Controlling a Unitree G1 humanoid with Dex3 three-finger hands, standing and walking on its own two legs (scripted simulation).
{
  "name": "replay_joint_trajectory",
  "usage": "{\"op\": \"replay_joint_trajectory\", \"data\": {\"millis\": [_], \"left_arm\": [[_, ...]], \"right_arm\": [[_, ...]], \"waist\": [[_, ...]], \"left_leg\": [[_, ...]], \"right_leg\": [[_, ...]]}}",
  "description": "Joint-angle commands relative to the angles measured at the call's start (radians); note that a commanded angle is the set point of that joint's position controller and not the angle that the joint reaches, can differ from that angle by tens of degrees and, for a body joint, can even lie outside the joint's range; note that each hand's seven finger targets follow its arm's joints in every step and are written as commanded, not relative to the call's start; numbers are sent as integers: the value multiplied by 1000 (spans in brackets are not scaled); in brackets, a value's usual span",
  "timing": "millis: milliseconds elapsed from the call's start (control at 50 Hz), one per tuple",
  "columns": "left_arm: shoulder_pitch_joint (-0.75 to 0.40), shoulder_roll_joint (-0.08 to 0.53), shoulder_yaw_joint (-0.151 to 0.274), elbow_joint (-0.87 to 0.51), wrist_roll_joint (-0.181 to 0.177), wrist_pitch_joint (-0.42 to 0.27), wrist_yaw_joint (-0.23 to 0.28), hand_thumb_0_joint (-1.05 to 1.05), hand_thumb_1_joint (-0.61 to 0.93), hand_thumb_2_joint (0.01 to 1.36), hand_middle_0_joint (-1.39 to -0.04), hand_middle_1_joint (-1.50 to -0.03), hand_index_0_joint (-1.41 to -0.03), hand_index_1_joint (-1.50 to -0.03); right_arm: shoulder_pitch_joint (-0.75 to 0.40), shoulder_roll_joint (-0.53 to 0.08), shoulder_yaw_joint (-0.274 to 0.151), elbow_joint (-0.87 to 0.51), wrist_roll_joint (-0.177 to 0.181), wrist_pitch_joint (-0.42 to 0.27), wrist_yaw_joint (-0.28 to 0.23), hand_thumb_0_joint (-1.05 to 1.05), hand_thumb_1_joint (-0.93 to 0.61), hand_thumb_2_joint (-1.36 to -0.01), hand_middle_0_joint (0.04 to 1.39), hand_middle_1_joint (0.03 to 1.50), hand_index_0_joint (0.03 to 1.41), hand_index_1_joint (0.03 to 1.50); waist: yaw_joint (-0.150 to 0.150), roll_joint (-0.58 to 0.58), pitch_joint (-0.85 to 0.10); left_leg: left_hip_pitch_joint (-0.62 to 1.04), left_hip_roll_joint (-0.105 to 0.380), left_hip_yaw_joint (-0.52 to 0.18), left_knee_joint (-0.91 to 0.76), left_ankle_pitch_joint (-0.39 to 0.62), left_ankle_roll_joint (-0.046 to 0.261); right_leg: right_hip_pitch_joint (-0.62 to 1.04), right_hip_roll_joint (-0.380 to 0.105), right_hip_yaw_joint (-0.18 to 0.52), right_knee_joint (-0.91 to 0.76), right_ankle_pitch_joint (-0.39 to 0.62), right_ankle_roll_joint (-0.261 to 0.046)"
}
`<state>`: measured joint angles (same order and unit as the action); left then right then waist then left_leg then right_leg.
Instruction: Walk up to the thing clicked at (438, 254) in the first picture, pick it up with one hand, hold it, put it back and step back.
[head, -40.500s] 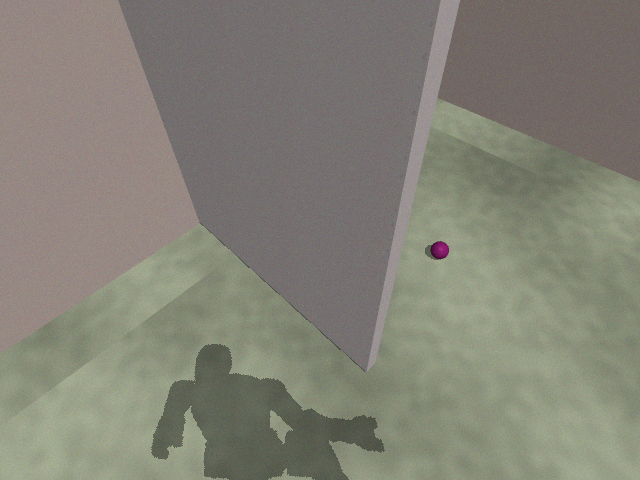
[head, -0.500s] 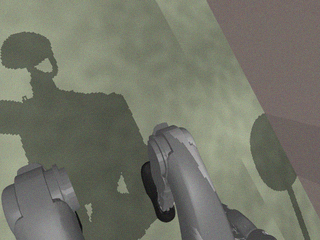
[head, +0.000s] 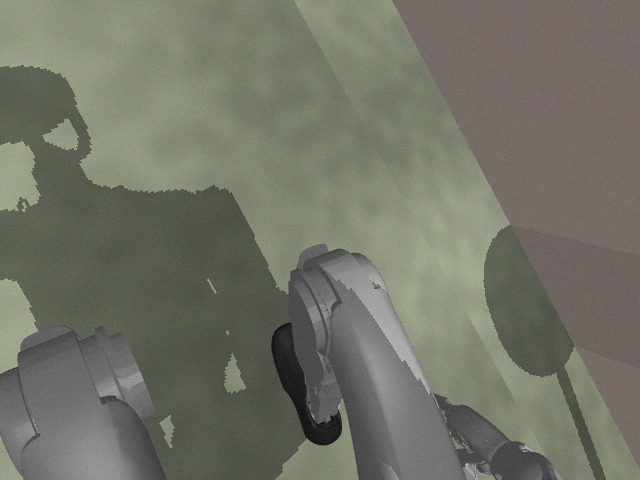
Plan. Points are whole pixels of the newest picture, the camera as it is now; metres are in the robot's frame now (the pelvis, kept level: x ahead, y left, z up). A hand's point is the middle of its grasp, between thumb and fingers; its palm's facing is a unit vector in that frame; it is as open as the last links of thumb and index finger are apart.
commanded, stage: rest palm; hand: left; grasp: from above
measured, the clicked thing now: out of the picture +0.44 +0.37 -0.26
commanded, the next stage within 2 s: close in 0.24 s
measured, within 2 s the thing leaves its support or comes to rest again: neither
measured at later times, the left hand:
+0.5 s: hand out of the picture +0.42 +0.36 -0.23, palm faces -0.43 -0.17 -0.89, open 14.2 cm
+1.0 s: hand out of the picture +0.42 +0.36 -0.23, palm faces -0.44 -0.16 -0.88, open 13.0 cm
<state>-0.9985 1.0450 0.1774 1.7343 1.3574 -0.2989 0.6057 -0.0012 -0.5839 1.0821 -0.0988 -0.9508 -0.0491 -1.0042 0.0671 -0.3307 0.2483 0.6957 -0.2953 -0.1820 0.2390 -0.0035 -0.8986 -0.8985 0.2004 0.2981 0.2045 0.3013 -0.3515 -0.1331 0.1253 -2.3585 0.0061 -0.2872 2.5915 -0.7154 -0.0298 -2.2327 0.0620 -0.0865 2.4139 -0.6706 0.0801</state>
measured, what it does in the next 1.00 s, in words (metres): stands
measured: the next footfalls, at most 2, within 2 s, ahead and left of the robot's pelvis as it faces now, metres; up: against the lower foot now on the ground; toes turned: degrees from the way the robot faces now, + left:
none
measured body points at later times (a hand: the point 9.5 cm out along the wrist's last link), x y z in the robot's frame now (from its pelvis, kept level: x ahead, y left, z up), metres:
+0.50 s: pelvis +0.00 +0.00 +0.00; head +0.26 +0.14 +0.34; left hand +0.44 +0.36 -0.18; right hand +0.07 -0.26 -0.06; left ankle +0.06 +0.13 -0.26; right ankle +0.12 -0.14 -0.26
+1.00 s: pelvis +0.00 +0.00 +0.00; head +0.25 +0.14 +0.34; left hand +0.44 +0.37 -0.18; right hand +0.07 -0.25 -0.05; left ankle +0.06 +0.13 -0.26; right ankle +0.12 -0.14 -0.26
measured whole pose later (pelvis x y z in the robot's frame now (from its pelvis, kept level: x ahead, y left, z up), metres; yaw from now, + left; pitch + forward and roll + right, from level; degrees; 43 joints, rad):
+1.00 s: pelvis +0.00 +0.00 +0.00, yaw -1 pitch +26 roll -15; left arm -0.99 1.06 0.16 1.70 1.33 -0.30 0.57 0.00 -0.34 0.91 -0.21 -0.93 -0.20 -0.94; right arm 0.08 -0.34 0.27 0.68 -0.28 -0.20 0.25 0.00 -0.89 -0.90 0.20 0.30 0.20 0.30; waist -0.35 -0.14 0.14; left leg -2.36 0.01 -0.30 2.59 -0.72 -0.02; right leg -2.22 0.06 -0.10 2.40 -0.67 0.07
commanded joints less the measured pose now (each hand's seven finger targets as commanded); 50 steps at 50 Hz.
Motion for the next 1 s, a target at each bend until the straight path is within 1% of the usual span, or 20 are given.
{"op": "replay_joint_trajectory", "data": {"millis": [0,80,120,180,240,340,440,460,520,560,580,600,620,640,700,780,860,900,940,980], "left_arm": [[-247,214,-19,-96,-31,14,42,0,-598,1065,-72,-966,-28,-1010],[-230,280,21,-109,-27,19,39,0,-604,1072,-72,-962,-25,-1010],[-234,244,5,-116,-41,17,35,0,-592,1062,-73,-978,-31,-1019],[-222,275,25,-114,-40,12,33,0,-603,1065,-69,-972,-24,-1018],[-217,240,8,-114,-43,12,29,0,-597,1054,-70,-976,-28,-1017],[-208,258,22,-116,-47,7,31,0,-542,1062,-88,-987,-52,-1023],[-227,270,13,-129,-42,5,34,0,-525,1026,-98,-958,-64,-991],[-224,265,9,-126,-36,9,32,0,-515,1021,-103,-960,-72,-991],[-240,292,28,-132,-41,12,33,0,-493,1013,-118,-954,-88,-984],[-237,277,19,-125,-48,14,30,0,-474,993,-130,-944,-102,-972],[-229,248,-4,-103,-42,19,22,0,-471,985,-129,-947,-103,-972],[-219,248,-9,-99,-42,22,16,0,-465,969,-122,-952,-104,-970],[-222,293,20,-106,-47,21,18,0,-459,970,-127,-952,-109,-970],[-243,295,18,-127,-51,18,14,0,-454,966,-132,-944,-112,-963],[-221,238,-17,-105,-56,21,-8,0,-426,946,-155,-931,-138,-948],[-229,285,8,-148,-56,4,-14,0,-383,906,-168,-931,-163,-936],[-239,234,-27,-154,-62,-10,-8,0,-336,885,-192,-932,-195,-929],[-219,289,8,-151,-45,-10,1,0,-305,882,-211,-925,-215,-920],[-224,267,-1,-152,-30,-7,7,0,-265,901,-247,-917,-245,-918],[-221,285,26,-156,-40,-7,23,0,-219,885,-272,-920,-277,-915]], "right_arm": [[142,-327,-90,-5,2,-10,-7,0,-898,-903,200,300,200,300],[167,-340,-93,4,3,-17,-4,0,-897,-903,200,300,200,300],[149,-335,-91,-4,4,-21,0,0,-898,-903,200,300,200,300],[160,-330,-84,9,6,-21,2,0,-898,-904,200,300,199,300],[165,-335,-90,3,0,-24,9,0,-899,-904,200,300,199,300],[167,-328,-82,14,4,-23,12,0,-891,-899,200,300,200,300],[157,-338,-86,13,6,-24,11,0,-889,-899,200,300,200,300],[169,-343,-85,3,0,-23,13,0,-890,-899,200,300,200,300],[162,-344,-87,8,10,-24,10,0,-890,-899,200,300,200,300],[155,-345,-86,2,11,-22,8,0,-889,-899,200,300,200,300],[163,-344,-82,-3,7,-21,11,0,-890,-900,200,300,200,300],[157,-342,-86,-1,6,-21,8,0,-889,-899,200,300,200,300],[161,-339,-80,3,11,-18,6,0,-889,-899,200,300,200,300],[162,-348,-86,-2,16,-18,2,0,-888,-899,200,300,200,300],[157,-344,-84,-14,11,-20,5,0,-890,-899,200,300,200,300],[168,-339,-80,-9,17,-15,2,0,-889,-899,200,300,200,300],[153,-338,-80,-16,15,-11,-1,0,-889,-899,200,300,200,300],[166,-348,-83,-8,17,-9,-1,0,-888,-898,200,300,200,300],[168,-343,-84,-10,9,-10,3,0,-887,-897,200,300,200,300],[161,-340,-80,-7,11,-9,3,0,-887,-898,200,300,200,300]], "waist": [[-37,517,-589],[-28,534,-607],[-27,540,-594],[-25,540,-613],[-37,528,-601],[-30,531,-606],[-30,549,-599],[-40,535,-603],[-29,542,-600],[-30,539,-595],[-44,542,-586],[-38,538,-595],[-29,529,-591],[-32,530,-589],[-43,506,-560],[-30,538,-601],[-37,548,-592],[-23,549,-592],[-30,558,-595],[-19,555,-607]], "left_leg": [[495,22,145,-284,178,30],[517,24,141,-284,190,28],[515,25,137,-288,193,26],[520,28,133,-280,217,24],[526,28,136,-271,230,25],[519,29,134,-277,224,25],[520,30,138,-270,230,26],[524,28,139,-271,232,28],[519,29,135,-280,222,27],[514,31,126,-290,218,24],[525,28,126,-291,224,23],[522,30,131,-283,218,25],[504,31,130,-285,210,27],[488,27,133,-284,198,30],[494,28,129,-283,190,28],[527,31,126,-287,220,25],[523,31,125,-296,205,23],[529,31,122,-298,210,20],[551,32,125,-296,226,18],[543,32,125,-295,236,20]], "right_leg": [[263,23,-181,-179,218,-86],[283,24,-180,-176,227,-86],[273,21,-185,-171,228,-86],[290,23,-185,-165,248,-87],[294,24,-186,-169,265,-83],[303,24,-187,-177,259,-85],[302,24,-180,-180,265,-86],[307,25,-182,-180,268,-83],[294,25,-183,-178,252,-87],[287,22,-189,-174,244,-87],[279,23,-191,-170,251,-86],[289,27,-186,-179,252,-86],[293,26,-185,-183,243,-86],[293,23,-178,-187,234,-87],[271,21,-186,-180,226,-84],[305,23,-182,-185,248,-85],[286,27,-189,-190,238,-87],[282,25,-190,-178,237,-88],[280,25,-188,-177,246,-88],[292,27,-188,-181,256,-88]]}}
